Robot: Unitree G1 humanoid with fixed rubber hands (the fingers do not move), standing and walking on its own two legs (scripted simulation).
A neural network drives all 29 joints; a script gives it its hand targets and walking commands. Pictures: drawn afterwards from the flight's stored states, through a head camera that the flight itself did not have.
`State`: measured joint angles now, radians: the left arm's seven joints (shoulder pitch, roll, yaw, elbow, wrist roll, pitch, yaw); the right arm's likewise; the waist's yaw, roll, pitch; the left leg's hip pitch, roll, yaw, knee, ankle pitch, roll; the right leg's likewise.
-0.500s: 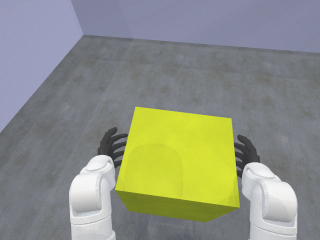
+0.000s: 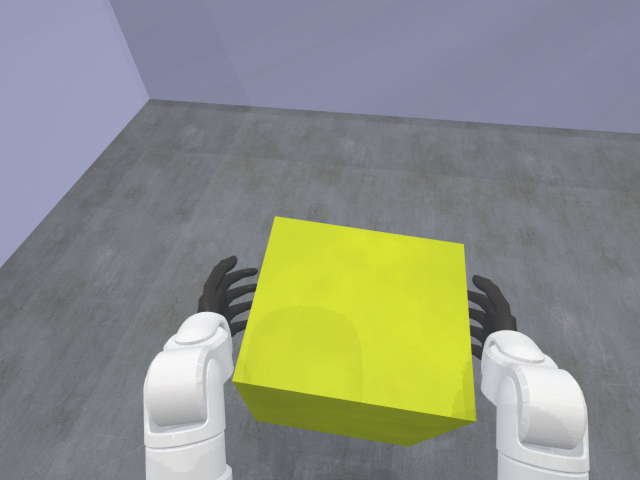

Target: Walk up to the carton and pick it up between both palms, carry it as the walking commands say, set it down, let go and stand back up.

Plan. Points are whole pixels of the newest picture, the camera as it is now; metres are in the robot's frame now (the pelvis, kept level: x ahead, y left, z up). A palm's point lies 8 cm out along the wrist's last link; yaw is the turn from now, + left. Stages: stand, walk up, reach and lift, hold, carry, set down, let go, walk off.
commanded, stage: carry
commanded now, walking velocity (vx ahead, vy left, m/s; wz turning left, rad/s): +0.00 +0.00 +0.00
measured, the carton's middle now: (348, 342) +0.29 +0.01 +0.00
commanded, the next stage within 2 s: none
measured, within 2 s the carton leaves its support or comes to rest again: neither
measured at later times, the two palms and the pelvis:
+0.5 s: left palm (237, 282) +0.34 +0.15 +0.06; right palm (482, 294) +0.34 -0.16 +0.05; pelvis +0.06 -0.01 +0.00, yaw +0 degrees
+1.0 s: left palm (200, 326) +0.26 +0.18 +0.09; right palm (485, 340) +0.26 -0.13 +0.08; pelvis +0.00 +0.01 +0.00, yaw +0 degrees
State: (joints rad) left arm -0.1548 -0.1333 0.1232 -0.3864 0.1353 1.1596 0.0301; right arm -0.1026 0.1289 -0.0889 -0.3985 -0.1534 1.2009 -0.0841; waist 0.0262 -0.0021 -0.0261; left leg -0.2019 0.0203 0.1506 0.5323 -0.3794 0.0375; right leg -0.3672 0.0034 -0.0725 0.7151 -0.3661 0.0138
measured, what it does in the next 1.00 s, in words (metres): steps on the spot: right foot, then left foot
